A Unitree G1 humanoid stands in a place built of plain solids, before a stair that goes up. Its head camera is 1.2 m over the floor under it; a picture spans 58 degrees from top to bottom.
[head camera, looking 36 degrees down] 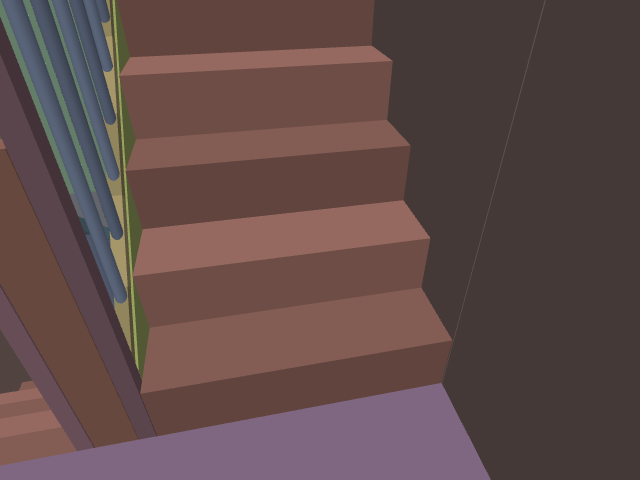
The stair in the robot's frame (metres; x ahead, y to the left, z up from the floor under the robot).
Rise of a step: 0.21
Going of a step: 0.24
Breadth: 0.89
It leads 12 degrees to the left of straight ahead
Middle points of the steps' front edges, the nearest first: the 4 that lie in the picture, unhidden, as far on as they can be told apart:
0.77 0.04 0.21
1.00 0.09 0.41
1.24 0.14 0.62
1.47 0.18 0.83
